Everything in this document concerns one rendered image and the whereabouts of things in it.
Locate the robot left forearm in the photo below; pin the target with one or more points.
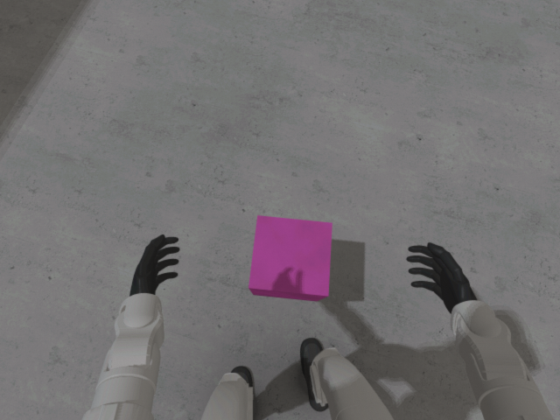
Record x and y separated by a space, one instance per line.
129 375

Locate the left robot thigh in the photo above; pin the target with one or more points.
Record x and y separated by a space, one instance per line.
231 400

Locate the robot right forearm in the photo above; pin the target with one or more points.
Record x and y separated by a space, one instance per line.
501 382

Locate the robot left foot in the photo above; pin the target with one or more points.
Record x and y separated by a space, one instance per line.
244 373

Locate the left robot hand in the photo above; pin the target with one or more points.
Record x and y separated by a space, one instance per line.
146 278

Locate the right robot hand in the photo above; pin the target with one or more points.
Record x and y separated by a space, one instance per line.
451 285

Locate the carton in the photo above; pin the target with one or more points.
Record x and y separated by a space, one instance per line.
291 258

